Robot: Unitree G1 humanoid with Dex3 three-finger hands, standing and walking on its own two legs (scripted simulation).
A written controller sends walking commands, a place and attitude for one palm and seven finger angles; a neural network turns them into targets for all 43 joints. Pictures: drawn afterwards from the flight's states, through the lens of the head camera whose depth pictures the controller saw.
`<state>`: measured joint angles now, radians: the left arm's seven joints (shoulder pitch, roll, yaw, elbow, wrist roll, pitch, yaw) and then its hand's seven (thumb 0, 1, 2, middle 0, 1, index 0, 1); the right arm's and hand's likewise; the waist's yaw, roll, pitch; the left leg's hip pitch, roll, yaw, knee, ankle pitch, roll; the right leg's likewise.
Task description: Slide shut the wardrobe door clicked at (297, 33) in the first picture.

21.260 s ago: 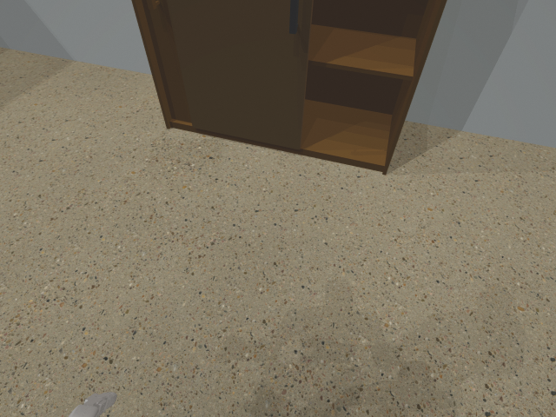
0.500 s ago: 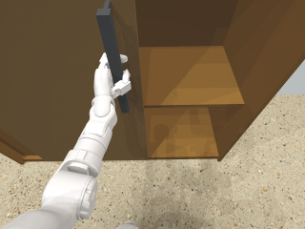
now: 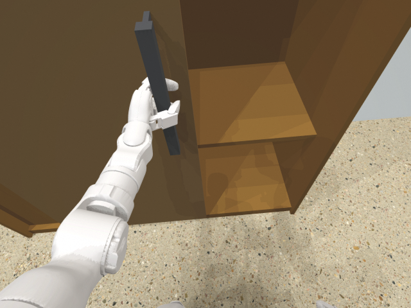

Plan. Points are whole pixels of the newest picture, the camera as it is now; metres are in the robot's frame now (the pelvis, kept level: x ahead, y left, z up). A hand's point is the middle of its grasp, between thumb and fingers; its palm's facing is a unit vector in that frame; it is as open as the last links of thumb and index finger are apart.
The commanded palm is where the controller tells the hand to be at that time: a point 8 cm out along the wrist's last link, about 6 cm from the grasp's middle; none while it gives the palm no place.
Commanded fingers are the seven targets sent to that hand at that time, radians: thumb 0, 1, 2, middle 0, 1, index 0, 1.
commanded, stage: step sideways, sliding the door along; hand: left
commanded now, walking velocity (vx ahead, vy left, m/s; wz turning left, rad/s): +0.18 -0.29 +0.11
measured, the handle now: (163, 96) +0.52 +0.09 +0.11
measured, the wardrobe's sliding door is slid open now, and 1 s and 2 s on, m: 0.42 0.32 0.00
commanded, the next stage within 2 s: none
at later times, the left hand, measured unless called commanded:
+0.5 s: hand (178, 112) +0.47 +0.06 +0.11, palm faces +0.12 -0.98 -0.14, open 6.2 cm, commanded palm +0.45 +0.04 +0.11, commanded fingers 0.00 0.90 0.90 -0.45 -1.40 -0.45 -1.40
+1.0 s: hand (223, 109) +0.48 -0.04 +0.10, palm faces +0.28 -0.94 -0.20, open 6.2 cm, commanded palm +0.46 -0.06 +0.11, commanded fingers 0.00 0.90 0.90 -0.45 -1.40 -0.45 -1.40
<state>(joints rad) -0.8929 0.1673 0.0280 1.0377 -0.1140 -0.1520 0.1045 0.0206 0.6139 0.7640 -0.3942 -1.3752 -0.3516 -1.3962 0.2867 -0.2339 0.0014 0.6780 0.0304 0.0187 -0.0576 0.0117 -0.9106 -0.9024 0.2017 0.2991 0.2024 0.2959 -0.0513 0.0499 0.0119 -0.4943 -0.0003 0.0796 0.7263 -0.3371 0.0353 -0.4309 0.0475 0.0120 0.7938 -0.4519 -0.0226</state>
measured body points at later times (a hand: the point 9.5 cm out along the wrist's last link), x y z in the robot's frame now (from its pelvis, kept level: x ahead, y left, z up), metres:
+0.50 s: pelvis +0.02 -0.10 +0.01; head +0.12 -0.12 +0.44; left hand +0.46 +0.11 +0.12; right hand +0.18 -0.34 -0.14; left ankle +0.02 +0.08 -0.71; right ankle +0.10 -0.22 -0.68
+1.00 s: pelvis +0.11 -0.25 +0.00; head +0.21 -0.25 +0.44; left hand +0.46 +0.01 +0.11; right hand +0.35 -0.41 -0.12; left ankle +0.02 -0.04 -0.71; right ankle +0.20 -0.35 -0.72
